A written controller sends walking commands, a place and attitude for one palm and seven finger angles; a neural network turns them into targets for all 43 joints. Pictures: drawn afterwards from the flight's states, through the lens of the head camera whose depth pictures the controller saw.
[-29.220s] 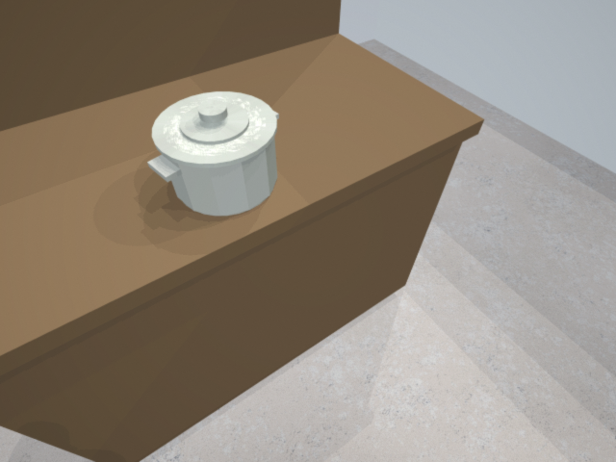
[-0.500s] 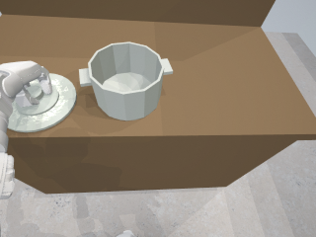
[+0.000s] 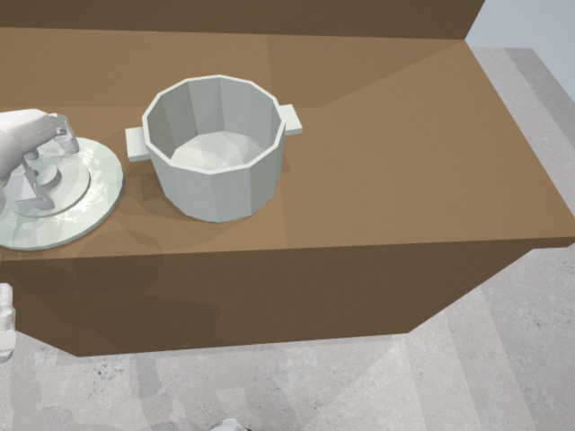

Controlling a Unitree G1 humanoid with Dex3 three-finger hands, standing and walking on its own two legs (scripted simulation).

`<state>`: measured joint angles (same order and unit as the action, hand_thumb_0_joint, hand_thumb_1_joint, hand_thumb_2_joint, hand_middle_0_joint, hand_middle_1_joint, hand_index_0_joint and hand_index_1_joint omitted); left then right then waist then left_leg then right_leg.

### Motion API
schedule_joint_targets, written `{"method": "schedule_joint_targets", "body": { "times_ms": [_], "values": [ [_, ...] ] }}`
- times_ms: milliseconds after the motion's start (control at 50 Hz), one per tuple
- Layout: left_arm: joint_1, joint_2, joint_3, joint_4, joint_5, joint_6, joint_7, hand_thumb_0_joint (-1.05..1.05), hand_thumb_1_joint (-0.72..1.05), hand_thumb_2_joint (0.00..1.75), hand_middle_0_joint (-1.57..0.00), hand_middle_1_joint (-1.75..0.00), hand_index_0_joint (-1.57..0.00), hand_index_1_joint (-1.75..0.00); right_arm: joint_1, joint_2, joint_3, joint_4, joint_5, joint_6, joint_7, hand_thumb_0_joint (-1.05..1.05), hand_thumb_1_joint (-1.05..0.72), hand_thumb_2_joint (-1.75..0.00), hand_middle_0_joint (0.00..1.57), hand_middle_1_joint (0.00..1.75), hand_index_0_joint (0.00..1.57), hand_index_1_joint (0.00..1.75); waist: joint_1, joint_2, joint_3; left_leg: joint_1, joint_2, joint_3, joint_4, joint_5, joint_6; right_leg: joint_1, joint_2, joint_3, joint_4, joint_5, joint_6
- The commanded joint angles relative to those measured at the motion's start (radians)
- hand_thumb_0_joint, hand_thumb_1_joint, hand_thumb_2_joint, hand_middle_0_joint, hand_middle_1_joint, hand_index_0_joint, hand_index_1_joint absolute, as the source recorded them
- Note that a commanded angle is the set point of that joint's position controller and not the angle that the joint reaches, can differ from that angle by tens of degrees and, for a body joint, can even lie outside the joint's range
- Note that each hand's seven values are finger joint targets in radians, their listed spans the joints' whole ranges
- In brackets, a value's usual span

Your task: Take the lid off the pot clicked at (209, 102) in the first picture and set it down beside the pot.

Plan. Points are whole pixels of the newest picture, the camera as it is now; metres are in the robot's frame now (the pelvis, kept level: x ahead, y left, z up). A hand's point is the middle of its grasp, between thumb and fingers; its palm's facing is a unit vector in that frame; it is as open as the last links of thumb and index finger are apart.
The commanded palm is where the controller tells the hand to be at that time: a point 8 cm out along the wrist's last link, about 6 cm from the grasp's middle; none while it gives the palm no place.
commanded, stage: open the fingers wide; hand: left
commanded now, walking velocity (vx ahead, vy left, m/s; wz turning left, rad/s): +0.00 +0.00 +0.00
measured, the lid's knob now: (42, 176) +0.47 +0.33 +0.05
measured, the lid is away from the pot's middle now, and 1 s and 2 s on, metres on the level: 0.25 0.25 0.25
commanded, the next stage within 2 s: raise the empty hand in 0.06 s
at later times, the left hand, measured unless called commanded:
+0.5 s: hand (13, 153) +0.45 +0.33 +0.11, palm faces -0.38 -0.11 -0.92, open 11.0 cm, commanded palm +0.47 +0.32 +0.17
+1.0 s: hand out of the picture +0.44 +0.33 +0.17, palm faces -0.33 -0.10 -0.94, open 11.0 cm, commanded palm +0.46 +0.32 +0.23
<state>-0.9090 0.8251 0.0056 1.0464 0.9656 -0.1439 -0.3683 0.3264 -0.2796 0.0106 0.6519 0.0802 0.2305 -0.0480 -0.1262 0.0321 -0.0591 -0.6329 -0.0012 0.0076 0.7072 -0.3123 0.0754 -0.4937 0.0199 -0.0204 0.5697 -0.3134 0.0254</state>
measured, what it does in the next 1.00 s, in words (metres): stands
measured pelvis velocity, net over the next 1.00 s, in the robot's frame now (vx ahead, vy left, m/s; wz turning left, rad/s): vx -0.01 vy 0.01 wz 0.04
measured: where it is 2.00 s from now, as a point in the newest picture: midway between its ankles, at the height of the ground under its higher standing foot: outside the picture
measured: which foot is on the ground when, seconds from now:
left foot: down 0.00-1.00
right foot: down 0.00-1.00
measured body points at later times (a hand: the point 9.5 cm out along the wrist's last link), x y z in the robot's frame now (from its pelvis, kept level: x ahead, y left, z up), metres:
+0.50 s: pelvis +0.00 +0.00 +0.00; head +0.07 +0.02 +0.45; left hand +0.46 +0.33 +0.17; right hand +0.04 -0.28 -0.11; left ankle +0.01 +0.07 -0.72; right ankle -0.03 -0.15 -0.72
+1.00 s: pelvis -0.01 +0.01 +0.01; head +0.05 +0.03 +0.46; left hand +0.45 +0.33 +0.22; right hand +0.06 -0.27 -0.11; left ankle +0.01 +0.07 -0.72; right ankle -0.03 -0.15 -0.72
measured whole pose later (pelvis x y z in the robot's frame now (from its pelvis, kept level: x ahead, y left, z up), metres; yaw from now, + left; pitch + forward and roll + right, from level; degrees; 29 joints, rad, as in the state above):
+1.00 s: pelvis -0.01 +0.01 +0.01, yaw +2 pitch +9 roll -4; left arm -1.04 0.81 -0.09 0.95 0.92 -0.06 -0.46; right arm 0.29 -0.29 0.01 0.64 0.09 0.23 -0.03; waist -0.09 0.04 -0.04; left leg -0.51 -0.03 -0.01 0.61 -0.26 0.09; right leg -0.36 0.00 -0.04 0.46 -0.26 0.01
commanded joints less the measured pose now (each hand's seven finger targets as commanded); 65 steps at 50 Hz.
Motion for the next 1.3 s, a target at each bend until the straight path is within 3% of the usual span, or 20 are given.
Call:
{"method": "schedule_joint_targets", "body": {
  "times_ms": [0, 60, 140, 220, 240, 300, 340, 380, 500, 580, 680, 740, 780, 940, 980, 1020, 1060, 1120, 1160, 1280],
  "values": [
    [-0.463, 0.314, 0.073, -0.270, 0.001, -0.015, 0.034, 0.00, -0.01, 0.65, -0.35, -0.86, -0.35, -0.86, 0.088, -0.197, -0.070, -0.067, -0.009, -0.009, -0.018, 0.00, -0.90, -0.90, 0.20, 0.30, 0.20, 0.30, 0.011, 0.193, -0.457, 0.577, -0.007, -0.079, -0.030, 0.547, -0.001, -0.086, 0.073, -0.051, -0.051, 0.246, -0.074],
    [-0.417, 0.297, 0.079, -0.241, -0.023, -0.023, 0.025, 0.00, -0.01, 0.64, -0.35, -0.86, -0.35, -0.86, 0.088, -0.196, -0.070, -0.064, -0.007, -0.010, -0.018, 0.00, -0.90, -0.90, 0.20, 0.30, 0.20, 0.30, 0.011, 0.151, -0.445, 0.572, -0.003, -0.077, -0.030, 0.559, 0.004, -0.088, 0.073, -0.053, -0.054, 0.252, -0.070],
    [-0.424, 0.290, 0.060, -0.177, -0.024, -0.002, 0.023, 0.00, -0.01, 0.65, -0.35, -0.86, -0.35, -0.86, 0.083, -0.203, -0.067, -0.058, -0.001, -0.007, -0.015, 0.00, -0.90, -0.90, 0.20, 0.30, 0.20, 0.30, 0.006, 0.094, -0.353, 0.473, -0.011, -0.066, -0.053, 0.379, 0.010, -0.096, 0.070, -0.053, -0.063, 0.193, -0.072],
    [-0.535, 0.339, 0.078, -0.327, -0.004, -0.011, 0.036, 0.00, -0.01, 0.65, -0.35, -0.86, -0.35, -0.86, 0.077, -0.198, -0.068, -0.065, -0.006, -0.008, -0.022, 0.00, -0.90, -0.90, 0.20, 0.30, 0.20, 0.30, 0.008, 0.193, -0.462, 0.579, -0.007, -0.079, -0.049, 0.473, 0.006, -0.064, 0.069, -0.046, -0.065, 0.228, -0.074],
    [-0.524, 0.331, 0.077, -0.317, -0.006, -0.010, 0.037, 0.00, -0.01, 0.65, -0.35, -0.86, -0.35, -0.86, 0.080, -0.195, -0.067, -0.067, -0.006, -0.013, -0.025, 0.00, -0.90, -0.90, 0.20, 0.30, 0.20, 0.30, 0.006, 0.180, -0.475, 0.589, -0.010, -0.080, -0.048, 0.488, 0.007, -0.053, 0.071, -0.047, -0.066, 0.238, -0.073],
    [-0.483, 0.345, 0.088, -0.220, -0.024, 0.003, 0.030, 0.00, -0.01, 0.65, -0.35, -0.86, -0.35, -0.86, 0.076, -0.198, -0.058, -0.060, 0.002, -0.018, -0.028, 0.00, -0.90, -0.90, 0.20, 0.30, 0.20, 0.30, 0.005, 0.145, -0.409, 0.529, -0.011, -0.071, -0.059, 0.434, 0.011, -0.054, 0.067, -0.049, -0.069, 0.228, -0.070],
    [-0.493, 0.300, 0.047, -0.194, -0.025, 0.022, 0.023, 0.00, -0.01, 0.65, -0.35, -0.86, -0.35, -0.86, 0.072, -0.200, -0.059, -0.058, 0.004, -0.024, -0.022, 0.00, -0.90, -0.90, 0.20, 0.30, 0.20, 0.30, 0.003, 0.136, -0.359, 0.506, -0.011, -0.073, -0.080, 0.354, 0.011, -0.069, 0.064, -0.053, -0.084, 0.187, -0.072],
    [-0.508, 0.300, 0.046, -0.241, -0.014, 0.024, 0.018, 0.00, -0.01, 0.65, -0.35, -0.86, -0.35, -0.86, 0.067, -0.199, -0.060, -0.066, 0.001, -0.021, -0.017, 0.00, -0.90, -0.90, 0.20, 0.30, 0.20, 0.30, 0.015, 0.170, -0.387, 0.552, -0.010, -0.082, -0.076, 0.439, 0.005, -0.061, 0.066, -0.055, -0.081, 0.212, -0.078],
    [-0.497, 0.278, 0.032, -0.251, -0.033, 0.037, -0.013, 0.00, -0.01, 0.65, -0.35, -0.86, -0.35, -0.86, 0.057, -0.196, -0.064, -0.081, 0.003, -0.013, -0.006, 0.00, -0.90, -0.90, 0.20, 0.30, 0.20, 0.30, 0.012, 0.122, -0.403, 0.559, -0.014, -0.080, -0.082, 0.472, 0.009, -0.022, 0.065, -0.053, -0.094, 0.246, -0.069],
    [-0.504, 0.324, 0.073, -0.306, -0.035, 0.033, -0.019, 0.00, -0.01, 0.65, -0.35, -0.86, -0.35, -0.86, 0.048, -0.196, -0.066, -0.094, -0.002, -0.010, -0.004, 0.00, -0.90, -0.90, 0.20, 0.30, 0.20, 0.30, 0.023, 0.130, -0.429, 0.594, -0.014, -0.088, -0.088, 0.519, 0.011, 0.006, 0.066, -0.052, -0.103, 0.260, -0.070],
    [-0.463, 0.304, 0.053, -0.199, -0.037, 0.053, -0.027, 0.00, -0.01, 0.65, -0.35, -0.86, -0.35, -0.86, 0.038, -0.197, -0.057, -0.091, 0.006, -0.009, 0.004, 0.00, -0.90, -0.90, 0.20, 0.30, 0.20, 0.30, 0.024, 0.075, -0.318, 0.513, -0.018, -0.081, -0.117, 0.408, 0.011, 0.004, 0.064, -0.058, -0.118, 0.217, -0.071],
    [-0.562, 0.297, 0.029, -0.302, -0.026, 0.061, -0.032, 0.00, -0.01, 0.65, -0.35, -0.86, -0.35, -0.86, 0.027, -0.193, -0.061, -0.102, 0.004, -0.012, 0.006, 0.00, -0.90, -0.90, 0.20, 0.30, 0.20, 0.30, 0.022, 0.130, -0.368, 0.564, -0.020, -0.091, -0.130, 0.410, 0.009, 0.019, 0.062, -0.055, -0.129, 0.216, -0.075],
    [-0.586, 0.315, 0.044, -0.369, -0.024, 0.056, -0.035, 0.00, -0.01, 0.65, -0.35, -0.86, -0.35, -0.86, 0.027, -0.190, -0.064, -0.108, -0.002, -0.015, 0.006, 0.00, -0.90, -0.90, 0.20, 0.30, 0.20, 0.30, 0.023, 0.169, -0.425, 0.637, -0.014, -0.104, -0.122, 0.503, 0.005, 0.027, 0.065, -0.053, -0.132, 0.242, -0.074],
    [-0.608, 0.244, -0.024, -0.257, -0.042, 0.093, -0.066, 0.00, -0.01, 0.65, -0.35, -0.86, -0.35, -0.86, 0.019, -0.195, -0.056, -0.087, 0.006, -0.026, 0.011, 0.00, -0.90, -0.90, 0.20, 0.30, 0.20, 0.30, 0.018, 0.094, -0.310, 0.562, -0.020, -0.104, -0.169, 0.324, 0.005, 0.011, 0.061, -0.061, -0.162, 0.168, -0.074],
    [-0.659, 0.227, -0.046, -0.281, -0.035, 0.097, -0.071, 0.00, -0.01, 0.65, -0.35, -0.86, -0.35, -0.86, 0.018, -0.196, -0.058, -0.082, 0.005, -0.030, 0.011, 0.00, -0.90, -0.90, 0.20, 0.30, 0.20, 0.30, 0.016, 0.105, -0.322, 0.578, -0.019, -0.102, -0.169, 0.329, 0.005, 0.015, 0.060, -0.059, -0.161, 0.175, -0.076],
    [-0.705, 0.281, -0.014, -0.322, -0.027, 0.097, -0.069, 0.00, -0.01, 0.65, -0.35, -0.86, -0.35, -0.86, 0.021, -0.197, -0.057, -0.087, 0.003, -0.038, 0.008, 0.00, -0.90, -0.90, 0.20, 0.30, 0.20, 0.30, 0.022, 0.116, -0.371, 0.598, -0.024, -0.107, -0.174, 0.342, 0.006, 0.051, 0.059, -0.054, -0.164, 0.194, -0.077],
    [-0.705, 0.284, -0.012, -0.321, -0.028, 0.093, -0.070, 0.00, -0.01, 0.65, -0.35, -0.86, -0.35, -0.86, 0.016, -0.195, -0.054, -0.094, 0.001, -0.046, 0.003, 0.00, -0.90, -0.90, 0.20, 0.30, 0.20, 0.30, 0.023, 0.116, -0.393, 0.609, -0.025, -0.106, -0.173, 0.370, 0.004, 0.065, 0.057, -0.052, -0.166, 0.212, -0.079],
    [-0.684, 0.277, -0.019, -0.224, -0.030, 0.106, -0.080, 0.00, -0.01, 0.65, -0.35, -0.86, -0.35, -0.86, 0.027, -0.196, -0.051, -0.078, 0.005, -0.052, 0.001, 0.00, -0.90, -0.90, 0.20, 0.30, 0.20, 0.30, 0.017, 0.076, -0.337, 0.559, -0.029, -0.094, -0.184, 0.310, 0.009, 0.068, 0.057, -0.054, -0.171, 0.202, -0.073],
    [-0.715, 0.277, -0.024, -0.264, -0.026, 0.110, -0.085, 0.00, -0.01, 0.65, -0.35, -0.86, -0.35, -0.86, 0.015, -0.198, -0.053, -0.086, 0.002, -0.056, 0.006, 0.00, -0.90, -0.90, 0.20, 0.30, 0.20, 0.30, 0.026, 0.125, -0.348, 0.579, -0.028, -0.095, -0.186, 0.353, 0.005, 0.069, 0.053, -0.054, -0.173, 0.218, -0.079],
    [-0.746, 0.248, -0.041, -0.294, -0.013, 0.128, -0.104, 0.00, -0.01, 0.65, -0.35, -0.86, -0.35, -0.86, 0.025, -0.193, -0.058, -0.084, -0.003, -0.062, 0.013, 0.00, -0.90, -0.90, 0.20, 0.30, 0.20, 0.30, 0.022, 0.134, -0.376, 0.637, -0.024, -0.115, -0.175, 0.451, -0.006, 0.061, 0.064, -0.055, -0.177, 0.235, -0.074]
  ]
}}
